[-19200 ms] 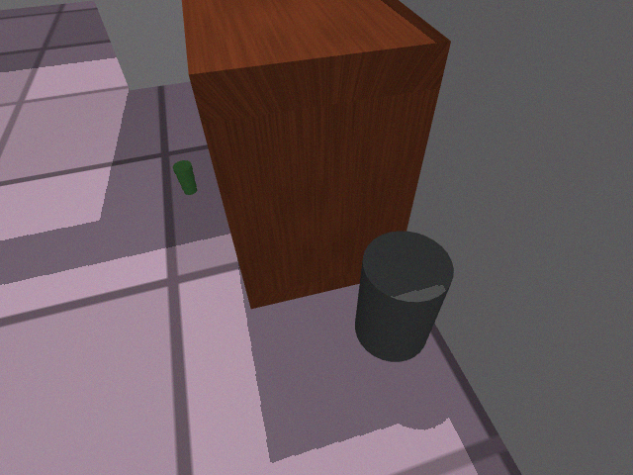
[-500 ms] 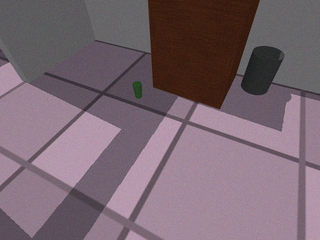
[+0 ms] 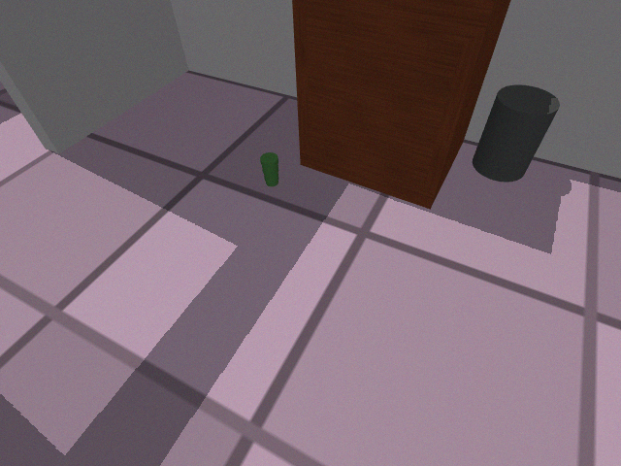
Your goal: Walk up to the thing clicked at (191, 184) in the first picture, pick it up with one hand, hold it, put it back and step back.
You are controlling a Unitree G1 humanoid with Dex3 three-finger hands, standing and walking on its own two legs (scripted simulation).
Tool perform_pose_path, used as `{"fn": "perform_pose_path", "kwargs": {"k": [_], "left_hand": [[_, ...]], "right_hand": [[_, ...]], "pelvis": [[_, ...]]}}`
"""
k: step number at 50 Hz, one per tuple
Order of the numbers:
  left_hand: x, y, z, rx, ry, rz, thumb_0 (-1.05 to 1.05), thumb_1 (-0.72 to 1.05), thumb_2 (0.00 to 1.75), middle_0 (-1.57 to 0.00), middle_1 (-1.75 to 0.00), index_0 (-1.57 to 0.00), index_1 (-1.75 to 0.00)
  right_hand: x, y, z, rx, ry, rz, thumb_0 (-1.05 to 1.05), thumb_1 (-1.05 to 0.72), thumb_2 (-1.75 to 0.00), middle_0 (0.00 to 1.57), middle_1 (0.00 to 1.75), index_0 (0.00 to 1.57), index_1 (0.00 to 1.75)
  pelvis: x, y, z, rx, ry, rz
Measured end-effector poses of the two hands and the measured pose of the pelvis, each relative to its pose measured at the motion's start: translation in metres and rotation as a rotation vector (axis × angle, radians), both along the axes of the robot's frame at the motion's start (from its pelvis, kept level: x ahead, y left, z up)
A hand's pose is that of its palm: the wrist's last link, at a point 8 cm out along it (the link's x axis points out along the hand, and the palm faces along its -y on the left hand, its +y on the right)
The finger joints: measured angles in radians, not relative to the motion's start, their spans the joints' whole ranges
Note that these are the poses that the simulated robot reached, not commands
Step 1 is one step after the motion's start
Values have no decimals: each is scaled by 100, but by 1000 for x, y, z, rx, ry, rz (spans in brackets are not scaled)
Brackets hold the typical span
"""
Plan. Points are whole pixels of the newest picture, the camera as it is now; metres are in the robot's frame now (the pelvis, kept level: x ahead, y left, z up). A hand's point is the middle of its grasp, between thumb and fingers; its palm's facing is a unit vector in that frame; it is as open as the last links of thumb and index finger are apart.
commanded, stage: stand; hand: left
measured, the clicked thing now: (270, 170) +1.51 +0.25 -0.70
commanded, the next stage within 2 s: walk up in 0.82 s
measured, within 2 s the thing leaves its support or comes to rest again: neither
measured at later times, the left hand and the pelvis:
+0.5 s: hand out of the picture +0.08 +0.25 -0.15, palm faces -0.03 -0.94 -0.35, open 7.4 cm; pelvis +0.00 +0.00 +0.00, yaw +0 degrees
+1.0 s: hand out of the picture +0.09 +0.26 -0.15, palm faces -0.05 -0.93 -0.37, open 7.4 cm; pelvis +0.03 -0.01 -0.01, yaw -2 degrees
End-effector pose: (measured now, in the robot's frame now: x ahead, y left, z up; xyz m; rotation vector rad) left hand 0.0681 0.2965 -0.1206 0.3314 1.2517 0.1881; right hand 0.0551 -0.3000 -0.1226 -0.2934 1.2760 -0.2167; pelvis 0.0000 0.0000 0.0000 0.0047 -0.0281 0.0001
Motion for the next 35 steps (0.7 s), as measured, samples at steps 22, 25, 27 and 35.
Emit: {"fn": "perform_pose_path", "kwargs": {"k": [22, 25, 27, 35], "left_hand": [[8, 1, 3, 1, -30, -1, 1, 90, 90, -20, -30, -20, -30], [7, 1, 3, 3, -30, 1, 1, 90, 90, -20, -30, -20, -30], [6, 2, 4, 5, -29, 2, 1, 90, 90, -20, -30, -20, -30], [-1, 1, 3, 7, -14, 5, 1, 90, 90, -20, -30, -20, -30]], "right_hand": [[11, 3, 2, -1, -34, 12, 0, -90, -90, 21, 30, 21, 30], [10, 3, 1, 0, -34, 13, 0, -90, -90, 21, 30, 21, 30], [9, 2, 1, 1, -32, 13, 0, -90, -90, 21, 30, 21, 30], [4, 1, 0, 4, -19, 9, 0, -90, -90, 21, 30, 21, 30]], "pelvis": [[2, 1, 0, 1, -5, 3], [1, 1, 0, 2, -5, 4], [1, 1, 0, 2, -6, 4], [0, -1, 0, 3, -5, 3]]}}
